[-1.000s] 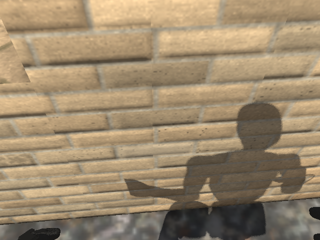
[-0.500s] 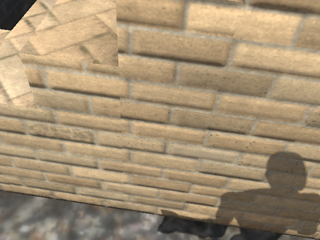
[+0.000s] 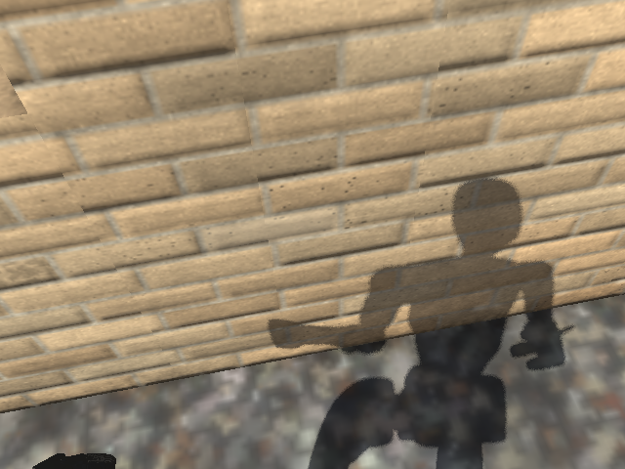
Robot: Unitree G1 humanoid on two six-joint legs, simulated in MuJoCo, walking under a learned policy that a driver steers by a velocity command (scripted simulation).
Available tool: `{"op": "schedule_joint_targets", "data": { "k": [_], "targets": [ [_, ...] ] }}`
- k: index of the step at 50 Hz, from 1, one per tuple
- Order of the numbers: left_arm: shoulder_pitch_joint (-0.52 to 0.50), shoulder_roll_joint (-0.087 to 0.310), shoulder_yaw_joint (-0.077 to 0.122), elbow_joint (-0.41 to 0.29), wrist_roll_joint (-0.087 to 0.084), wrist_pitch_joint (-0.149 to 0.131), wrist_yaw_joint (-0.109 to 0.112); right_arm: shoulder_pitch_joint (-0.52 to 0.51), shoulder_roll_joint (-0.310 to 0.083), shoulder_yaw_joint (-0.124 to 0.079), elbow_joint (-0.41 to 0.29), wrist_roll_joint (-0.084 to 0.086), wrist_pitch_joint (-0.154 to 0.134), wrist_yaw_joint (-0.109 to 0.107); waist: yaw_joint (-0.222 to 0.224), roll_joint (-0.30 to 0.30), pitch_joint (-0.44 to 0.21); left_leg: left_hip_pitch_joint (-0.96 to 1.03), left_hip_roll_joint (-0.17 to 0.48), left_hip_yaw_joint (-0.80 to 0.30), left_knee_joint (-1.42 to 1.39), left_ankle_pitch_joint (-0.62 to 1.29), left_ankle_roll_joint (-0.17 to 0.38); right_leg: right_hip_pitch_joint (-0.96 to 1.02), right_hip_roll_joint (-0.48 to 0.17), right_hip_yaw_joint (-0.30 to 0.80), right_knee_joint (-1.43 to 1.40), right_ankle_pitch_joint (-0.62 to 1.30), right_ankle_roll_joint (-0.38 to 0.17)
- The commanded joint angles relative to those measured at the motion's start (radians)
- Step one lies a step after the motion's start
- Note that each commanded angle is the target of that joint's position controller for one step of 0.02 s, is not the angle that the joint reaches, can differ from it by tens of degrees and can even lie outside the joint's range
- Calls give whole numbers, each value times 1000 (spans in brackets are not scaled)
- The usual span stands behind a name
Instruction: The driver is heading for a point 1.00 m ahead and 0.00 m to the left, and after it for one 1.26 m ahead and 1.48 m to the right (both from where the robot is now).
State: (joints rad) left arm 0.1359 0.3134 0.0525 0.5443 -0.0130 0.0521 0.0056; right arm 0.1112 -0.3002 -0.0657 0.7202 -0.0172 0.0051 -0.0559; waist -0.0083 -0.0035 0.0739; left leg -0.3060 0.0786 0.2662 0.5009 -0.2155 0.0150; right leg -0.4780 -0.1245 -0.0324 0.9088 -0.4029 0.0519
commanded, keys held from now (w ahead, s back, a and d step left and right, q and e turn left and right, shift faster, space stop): e+shift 0.22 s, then q+shift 0.26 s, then w+q+shift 0.52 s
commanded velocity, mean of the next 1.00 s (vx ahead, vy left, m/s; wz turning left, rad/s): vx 0.20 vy -0.01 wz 0.14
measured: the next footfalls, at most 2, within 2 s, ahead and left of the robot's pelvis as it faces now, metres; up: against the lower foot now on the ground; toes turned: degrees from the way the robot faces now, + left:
right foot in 0.06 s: +0.03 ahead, -0.14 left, +0.00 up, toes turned -8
left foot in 0.46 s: +0.11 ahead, +0.08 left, +0.00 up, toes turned -12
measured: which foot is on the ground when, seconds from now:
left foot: down 0.00-0.06, up 0.08-0.44, down 0.46-0.64, up 0.66-0.90, down 0.92-1.00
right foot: up 0.00-0.04, down 0.06-0.92, up 0.94-1.00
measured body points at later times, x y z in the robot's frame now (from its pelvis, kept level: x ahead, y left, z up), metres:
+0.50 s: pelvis +0.02 -0.04 +0.00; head +0.03 -0.04 +0.45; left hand +0.28 +0.14 -0.07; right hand +0.09 -0.33 -0.10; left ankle +0.07 +0.09 -0.73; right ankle -0.01 -0.14 -0.73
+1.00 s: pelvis +0.15 +0.01 -0.01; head +0.21 +0.04 +0.44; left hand +0.22 +0.32 -0.11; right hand +0.41 -0.20 -0.07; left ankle +0.19 +0.10 -0.73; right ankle +0.07 -0.16 -0.62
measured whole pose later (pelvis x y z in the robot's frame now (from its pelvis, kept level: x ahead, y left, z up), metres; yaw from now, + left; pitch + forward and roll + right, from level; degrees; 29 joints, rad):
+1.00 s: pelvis +0.15 +0.01 -0.01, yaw +12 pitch +4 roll -2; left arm 0.17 0.32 0.04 0.70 0.03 -0.08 0.05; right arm 0.09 -0.33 -0.05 0.56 -0.03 -0.07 -0.02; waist 0.03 0.00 0.07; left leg -0.48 -0.06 -0.02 0.61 -0.21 0.09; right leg -0.48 0.01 0.05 1.28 -0.51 0.09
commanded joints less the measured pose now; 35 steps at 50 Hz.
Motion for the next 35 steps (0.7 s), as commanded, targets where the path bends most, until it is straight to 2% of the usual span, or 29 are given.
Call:
{"op": "schedule_joint_targets", "data": {
  "k": [1, 2, 3, 4, 5, 6, 7, 8, 9, 10, 12, 15, 18, 19, 21, 22, 23, 24, 25, 26, 27, 28, 29, 30, 31, 32, 33, 34, 35],
  "targets": [
    [62, 79, 28, -54, -4, -7, -11, -22, -168, -51, -49, 20, -2, 10, 23, 118, -198, 122, 241, -131, -80, 129, 124, 149, 56, -86, -219, 82, -51],
    [113, 118, 47, -24, 6, 5, 0, -17, -133, -43, -45, 27, -2, 14, 36, 79, -181, 69, 212, -95, 1, 45, 71, 222, 90, -79, -307, 78, -89],
    [180, 174, 70, -4, 13, 8, 14, 22, -89, -33, -26, 12, 1, 20, 54, -46, -126, -73, 136, -30, 179, -90, -7, 322, 72, 19, -427, 252, -145],
    [233, 312, 101, -28, 18, 4, 27, -4, -44, -22, -75, -42, 2, 21, 43, -342, -71, -475, 4, -11, 547, -473, -119, 485, -183, 464, -447, 718, -283],
    [201, 350, 110, -73, 75, -29, 17, -150, -67, -20, -138, -37, -13, 13, 120, -267, -211, -541, -75, -293, 713, -502, -134, 408, -272, 699, -575, 563, -447],
    [131, 329, 110, -73, 65, -48, 13, -170, -106, -33, -163, -8, -14, 11, 80, -205, -175, -560, -58, -357, 722, -377, -102, 404, -226, 600, -615, 399, -390],
    [64, 290, 103, -76, 36, -52, 22, -157, -112, -35, -157, 0, -17, 5, 37, -182, -135, -567, -50, -373, 696, -255, -86, 372, -179, 536, -610, 346, -319],
    [9, 239, 88, -96, 7, -43, 34, -124, -124, -39, -128, -11, -13, 1, 15, -103, -136, -555, -39, -380, 687, -168, -94, 366, -152, 480, -577, 368, -269],
    [-4, 219, 82, -94, -7, -35, 43, -83, -123, -41, -119, -28, -18, 7, -5, -83, -178, -489, -47, -373, 671, -95, -98, 319, -121, 445, -574, 293, -253],
    [-9, 205, 75, -100, -2, -29, 49, -87, -108, -38, -120, -29, -22, 15, -8, -79, -181, -447, -67, -367, 662, -50, -101, 284, -95, 430, -573, 278, -245],
    [-4, 168, 59, -97, 12, -27, 54, -46, -85, -30, -97, -14, -25, 17, -12, -96, -210, -406, -88, -357, 601, 2, -109, 307, -71, 376, -545, 372, -240],
    [2, 120, 37, -82, 28, -32, 51, -31, -54, -12, -72, -7, -18, 20, 15, -134, -221, -294, -59, -328, 429, 45, -121, 316, -46, 293, -526, 414, -216],
    [-10, 53, 6, -55, 57, -39, 24, -21, -27, 5, -67, 2, -16, 39, 29, -171, -181, -89, -22, -298, 268, 16, -112, 216, -40, 259, -566, 238, -222],
    [-4, 48, 1, -39, 60, -43, 10, -16, -24, 9, -73, 6, -19, 45, 31, -174, -160, -35, -28, -279, 223, -6, -103, 191, -40, 248, -574, 160, -227],
    [-22, 70, 3, -29, 58, -46, -4, -29, -62, 0, -93, 17, -23, 51, 27, -159, -83, 5, -48, -251, 99, -20, -73, 164, -30, 246, -557, 78, -221],
    [-20, 78, 6, -17, 51, -40, 1, -41, -95, -6, -103, 14, -26, 46, 27, -157, -67, -10, -50, -259, 29, -9, -50, 197, -21, 246, -531, 106, -206],
    [5, 94, 12, -11, 46, -39, 9, -42, -132, -11, -122, 10, -31, 43, 33, -128, -57, -25, -31, -297, -12, 72, -28, 233, -6, 240, -487, 159, -181],
    [32, 107, 21, -19, 52, -41, 22, -44, -183, -18, -139, 9, -35, 40, 69, -23, -75, -16, 20, -364, 10, 312, 3, 252, 37, 208, -410, 183, -144],
    [34, 91, 14, -46, 70, -40, 30, -19, -196, -28, -119, 36, -38, 39, 95, 85, -141, -12, 25, -429, 9, 227, 67, 258, 126, 104, -372, 83, -96],
    [-21, 88, 16, -62, 65, -41, 36, 54, -176, -34, -100, 52, -38, 42, 55, 122, -158, -45, 26, -494, -49, -121, 118, 260, 162, 35, -301, -31, -72],
    [-38, 75, 15, -60, 40, -48, 38, 90, -156, -31, -87, 41, -44, 45, 41, 161, -129, -81, 53, -595, -127, -405, 144, 229, 172, 26, -265, -79, -59],
    [-31, 57, 15, -58, 24, -56, 36, 96, -148, -29, -88, 31, -49, 46, 49, 197, -86, -131, 65, -669, -183, -549, 160, 231, 179, 32, -253, -117, -63],
    [-4, 54, 18, -48, 20, -71, 32, 81, -147, -32, -92, 28, -56, 41, 64, 210, -49, -168, 63, -697, -194, -596, 161, 243, 179, 42, -268, -127, -76],
    [39, 48, 22, -36, 19, -91, 27, 41, -133, -31, -113, 32, -63, 36, 93, 192, -44, -249, 39, -673, -157, -561, 138, 331, 156, 73, -324, -131, -98],
    [111, 60, 33, -11, 23, -112, 23, -42, -103, -23, -149, 39, -67, 31, 141, 121, -38, -402, -21, -569, -53, -469, 83, 482, 94, 132, -436, -164, -132],
    [130, 79, 40, 6, 31, -122, 19, -129, -30, 0, -198, 33, -75, 24, 145, -36, -17, -481, -84, -424, 150, -261, 36, 536, 5, 224, -536, -128, -163],
    [141, 110, 53, 26, 42, -124, 13, -145, -17, 10, -223, 42, -81, 22, 130, -184, -30, -558, -88, -312, 363, -219, 24, 576, -149, 384, -646, -32, -239],
    [154, 112, 60, 24, 36, -132, 22, -157, -59, 8, -246, 37, -88, 18, 123, -158, -37, -607, 0, -333, 501, -312, 14, 563, -283, 488, -649, 211, -301],
    [163, 102, 64, 46, 36, -138, 29, -135, -72, 3, -247, 43, -81, 18, 101, -66, -52, -638, 43, -353, 576, -307, 6, 597, -305, 450, -631, 374, -313]
  ]
}}
Keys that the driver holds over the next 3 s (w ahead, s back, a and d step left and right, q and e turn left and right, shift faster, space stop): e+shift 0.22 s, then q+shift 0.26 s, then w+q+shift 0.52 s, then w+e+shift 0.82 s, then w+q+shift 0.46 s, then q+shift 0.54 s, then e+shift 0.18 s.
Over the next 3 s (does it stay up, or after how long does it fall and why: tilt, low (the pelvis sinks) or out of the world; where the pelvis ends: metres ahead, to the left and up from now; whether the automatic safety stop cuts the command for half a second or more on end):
stays up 0.08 -0.11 0.01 its command is cut before an obstacle after 0.6 s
